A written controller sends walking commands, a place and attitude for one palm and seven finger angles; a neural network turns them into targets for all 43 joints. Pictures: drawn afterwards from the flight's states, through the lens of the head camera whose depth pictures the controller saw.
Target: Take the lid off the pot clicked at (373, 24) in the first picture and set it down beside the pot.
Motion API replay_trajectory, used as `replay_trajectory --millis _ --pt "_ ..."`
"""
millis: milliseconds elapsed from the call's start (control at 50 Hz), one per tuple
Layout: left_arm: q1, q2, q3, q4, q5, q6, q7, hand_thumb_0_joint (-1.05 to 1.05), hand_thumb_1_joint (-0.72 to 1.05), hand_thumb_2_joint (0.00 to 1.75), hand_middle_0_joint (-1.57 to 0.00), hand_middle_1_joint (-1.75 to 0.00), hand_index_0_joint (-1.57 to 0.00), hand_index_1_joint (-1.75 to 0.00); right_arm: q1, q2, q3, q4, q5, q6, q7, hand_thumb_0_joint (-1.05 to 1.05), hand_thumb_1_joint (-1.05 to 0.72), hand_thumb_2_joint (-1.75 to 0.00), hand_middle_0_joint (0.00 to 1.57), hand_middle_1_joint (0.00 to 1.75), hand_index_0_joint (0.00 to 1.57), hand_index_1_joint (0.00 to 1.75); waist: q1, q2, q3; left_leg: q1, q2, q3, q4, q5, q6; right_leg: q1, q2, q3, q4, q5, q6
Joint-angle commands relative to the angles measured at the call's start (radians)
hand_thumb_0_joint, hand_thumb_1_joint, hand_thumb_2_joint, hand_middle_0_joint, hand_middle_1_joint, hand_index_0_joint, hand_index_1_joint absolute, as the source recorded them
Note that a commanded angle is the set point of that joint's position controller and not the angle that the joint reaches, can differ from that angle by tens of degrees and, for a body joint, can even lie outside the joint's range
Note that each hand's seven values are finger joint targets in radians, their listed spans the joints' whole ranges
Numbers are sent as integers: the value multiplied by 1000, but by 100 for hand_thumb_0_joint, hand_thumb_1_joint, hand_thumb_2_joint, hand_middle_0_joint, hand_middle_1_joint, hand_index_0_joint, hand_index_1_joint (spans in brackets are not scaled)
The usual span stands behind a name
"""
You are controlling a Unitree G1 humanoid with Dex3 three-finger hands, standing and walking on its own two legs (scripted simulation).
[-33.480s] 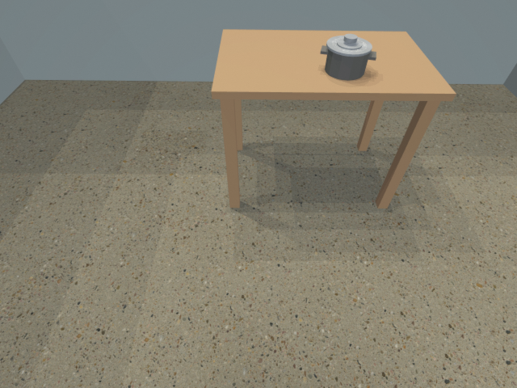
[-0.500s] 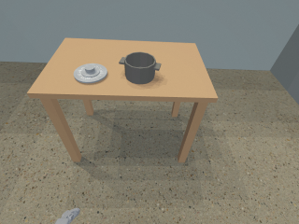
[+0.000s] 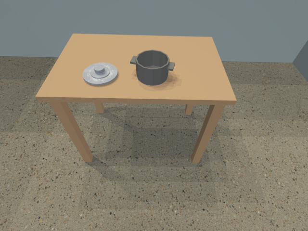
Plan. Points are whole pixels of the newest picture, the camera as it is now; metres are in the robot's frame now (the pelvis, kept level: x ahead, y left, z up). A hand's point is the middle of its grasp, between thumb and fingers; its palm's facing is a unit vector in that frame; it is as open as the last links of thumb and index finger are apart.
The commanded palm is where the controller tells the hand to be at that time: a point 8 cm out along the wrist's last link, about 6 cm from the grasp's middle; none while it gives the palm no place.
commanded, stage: stop stepping back and stand still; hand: left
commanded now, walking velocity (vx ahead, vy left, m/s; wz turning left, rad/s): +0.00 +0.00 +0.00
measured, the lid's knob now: (99, 68) +0.78 +0.31 -0.06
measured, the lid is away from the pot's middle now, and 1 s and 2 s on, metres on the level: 0.25 0.25 0.25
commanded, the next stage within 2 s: let the arm hang, fingers relaxed in 0.22 s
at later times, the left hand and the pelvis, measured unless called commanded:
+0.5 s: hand out of the picture +0.01 +0.17 -0.18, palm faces +0.02 -0.98 -0.19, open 7.3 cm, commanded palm none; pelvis +0.00 +0.00 +0.00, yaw +0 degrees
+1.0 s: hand out of the picture -0.01 +0.16 -0.18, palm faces +0.02 -0.99 -0.16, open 7.3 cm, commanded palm none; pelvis +0.00 +0.00 +0.00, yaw -1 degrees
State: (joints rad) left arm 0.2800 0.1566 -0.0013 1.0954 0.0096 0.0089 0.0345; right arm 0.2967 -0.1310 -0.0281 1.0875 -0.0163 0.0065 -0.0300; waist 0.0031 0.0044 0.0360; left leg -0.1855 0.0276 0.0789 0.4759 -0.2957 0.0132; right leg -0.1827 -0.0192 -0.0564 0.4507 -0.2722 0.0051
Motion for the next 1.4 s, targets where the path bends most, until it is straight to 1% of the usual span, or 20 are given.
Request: replay_trajectory --millis 0,100,240,320,380,420,480,500,560,680,820,900,940,960,1000,1120,1240,1280,1360,1380 --pt "47 87 23 -21 0 -18 9 0 90 90 -20 -30 -20 -30 71 -92 -19 -17 8 -21 -9 0 -90 -90 20 30 20 30 -9 -6 7 9 99 -93 -94 269 41 -2 -76 54 -52 236 -36" --pt "35 89 26 -15 -1 -18 9 0 90 90 -20 -30 -20 -30 67 -90 -19 -12 6 -21 -11 0 -90 -90 20 30 20 30 -9 38 13 14 96 -87 -95 291 38 8 -77 56 -55 254 -36" --pt "28 95 28 -14 -3 -21 9 0 90 90 -20 -30 -20 -30 71 -94 -19 -4 7 -23 -11 0 -90 -90 20 30 20 30 -8 10 -5 34 96 -81 -95 319 36 25 -85 55 -61 281 -34" --pt "24 93 27 -13 -2 -19 9 0 90 90 -20 -30 -20 -30 69 -89 -18 0 6 -19 -10 0 -90 -90 20 30 20 30 -10 6 26 13 94 -84 -110 243 35 13 -82 58 -79 229 -33" --pt "32 94 28 -8 -2 -23 9 0 90 90 -20 -30 -20 -30 74 -92 -18 4 7 -22 -10 0 -90 -90 20 30 20 30 -11 4 0 29 92 -81 -105 258 34 25 -86 64 -80 250 -35" --pt "33 90 26 -5 -2 -22 10 0 90 90 -20 -30 -20 -30 74 -86 -18 8 7 -20 -10 0 -90 -90 20 30 20 30 -13 20 20 25 93 -81 -110 245 35 11 -83 66 -84 235 -35" --pt "43 89 26 1 -3 -25 10 0 90 90 -20 -30 -20 -30 76 -85 -18 12 8 -21 -10 0 -90 -90 20 30 20 30 -11 2 9 32 91 -79 -106 244 33 16 -84 69 -87 241 -36" --pt "42 85 25 1 -1 -24 11 0 90 90 -20 -30 -20 -30 76 -81 -19 11 9 -19 -11 0 -90 -90 20 30 20 30 -13 -4 29 27 91 -80 -110 229 34 2 -83 67 -91 227 -35" --pt "51 81 24 7 -2 -25 11 0 90 90 -20 -30 -20 -30 81 -80 -18 17 7 -20 -11 0 -90 -90 20 30 20 30 -14 16 19 30 92 -79 -114 216 33 4 -81 72 -94 214 -35" --pt "60 74 24 13 -2 -26 12 0 90 90 -20 -30 -20 -30 89 -75 -17 21 9 -20 -11 0 -90 -90 20 30 20 30 -14 3 26 21 92 -82 -116 202 33 0 -79 71 -97 199 -35" --pt "73 63 24 18 0 -25 13 0 90 90 -20 -30 -20 -30 94 -63 -17 27 8 -19 -12 0 -90 -90 20 30 20 30 -14 16 45 9 94 -86 -126 167 35 -17 -76 71 -101 163 -35" --pt "76 59 25 17 0 -26 13 0 90 90 -20 -30 -20 -30 96 -62 -19 24 10 -20 -13 0 -90 -90 20 30 20 30 -15 7 45 10 93 -84 -123 174 34 -21 -75 70 -99 169 -34" --pt "80 60 26 20 0 -26 13 0 90 90 -20 -30 -20 -30 95 -62 -18 27 8 -21 -12 0 -90 -90 20 30 20 30 -13 24 31 20 94 -83 -120 185 35 -16 -77 70 -95 181 -34" --pt "77 59 26 19 0 -27 13 0 90 90 -20 -30 -20 -30 99 -63 -18 27 8 -22 -13 0 -90 -90 20 30 20 30 -15 12 29 18 94 -83 -119 193 34 -12 -75 70 -94 189 -34" --pt "76 58 25 19 0 -25 14 0 90 90 -20 -30 -20 -30 97 -60 -18 26 10 -19 -13 0 -90 -90 20 30 20 30 -14 16 52 9 94 -82 -126 168 33 -28 -74 69 -97 165 -34" --pt "81 58 26 18 -1 -28 14 0 90 90 -20 -30 -20 -30 99 -60 -18 29 9 -21 -13 0 -90 -90 20 30 20 30 -13 -2 30 23 96 -79 -119 198 34 -18 -78 71 -93 197 -34" --pt "77 58 28 16 -1 -28 14 0 90 90 -20 -30 -20 -30 98 -60 -18 30 8 -22 -13 0 -90 -90 20 30 20 30 -15 14 35 24 95 -77 -116 208 33 -19 -75 75 -89 209 -35" --pt "80 63 29 18 -2 -30 13 0 90 90 -20 -30 -20 -30 95 -62 -18 31 9 -23 -13 0 -90 -90 20 30 20 30 -13 4 15 29 94 -74 -113 215 32 -6 -80 77 -89 221 -35" --pt "76 61 30 15 -1 -29 14 0 90 90 -20 -30 -20 -30 93 -62 -18 31 8 -23 -14 0 -90 -90 20 30 20 30 -14 23 32 26 95 -75 -116 215 31 -15 -76 76 -88 217 -35" --pt "77 64 30 16 -1 -29 13 0 90 90 -20 -30 -20 -30 93 -63 -18 32 9 -23 -13 0 -90 -90 20 30 20 30 -13 12 30 24 94 -75 -117 209 31 -13 -78 75 -90 213 -35"
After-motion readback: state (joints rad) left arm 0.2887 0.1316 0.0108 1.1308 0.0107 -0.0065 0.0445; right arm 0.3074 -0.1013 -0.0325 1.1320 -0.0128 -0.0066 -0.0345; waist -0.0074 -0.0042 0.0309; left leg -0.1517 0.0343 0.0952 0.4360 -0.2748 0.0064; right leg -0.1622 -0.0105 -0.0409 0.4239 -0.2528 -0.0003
